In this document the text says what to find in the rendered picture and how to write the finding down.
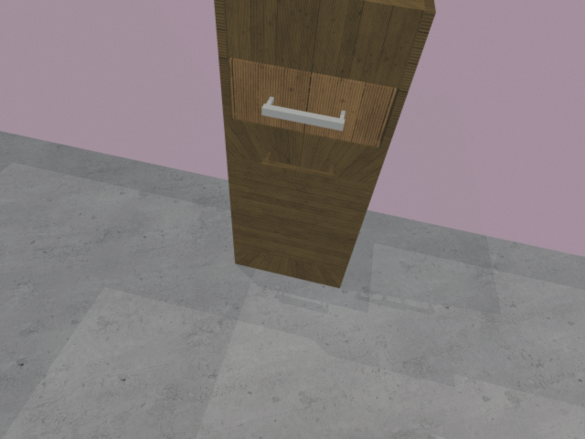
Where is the handle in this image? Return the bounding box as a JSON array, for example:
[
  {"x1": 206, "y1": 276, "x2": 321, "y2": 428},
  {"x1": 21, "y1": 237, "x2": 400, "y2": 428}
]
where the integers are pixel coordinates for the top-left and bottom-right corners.
[
  {"x1": 261, "y1": 159, "x2": 333, "y2": 184},
  {"x1": 261, "y1": 96, "x2": 346, "y2": 131}
]

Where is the cabinet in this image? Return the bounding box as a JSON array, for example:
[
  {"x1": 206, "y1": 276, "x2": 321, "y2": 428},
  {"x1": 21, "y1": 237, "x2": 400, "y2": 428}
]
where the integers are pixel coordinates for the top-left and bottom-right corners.
[{"x1": 214, "y1": 0, "x2": 436, "y2": 288}]

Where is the drawer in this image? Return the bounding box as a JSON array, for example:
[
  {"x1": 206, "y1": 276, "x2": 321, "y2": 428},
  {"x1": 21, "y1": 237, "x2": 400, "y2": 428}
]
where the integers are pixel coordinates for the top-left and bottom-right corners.
[{"x1": 229, "y1": 58, "x2": 397, "y2": 147}]

